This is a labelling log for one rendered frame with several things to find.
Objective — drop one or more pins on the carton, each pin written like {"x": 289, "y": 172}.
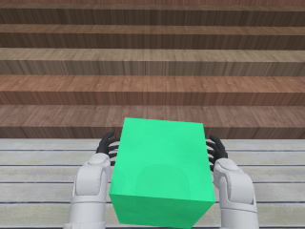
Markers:
{"x": 162, "y": 175}

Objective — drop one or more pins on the left robot hand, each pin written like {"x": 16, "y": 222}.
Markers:
{"x": 104, "y": 147}

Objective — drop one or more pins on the right robot forearm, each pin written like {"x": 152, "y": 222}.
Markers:
{"x": 236, "y": 196}

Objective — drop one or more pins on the left robot forearm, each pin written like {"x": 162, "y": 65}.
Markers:
{"x": 89, "y": 194}

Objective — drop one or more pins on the right robot hand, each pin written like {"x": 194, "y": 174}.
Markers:
{"x": 219, "y": 150}

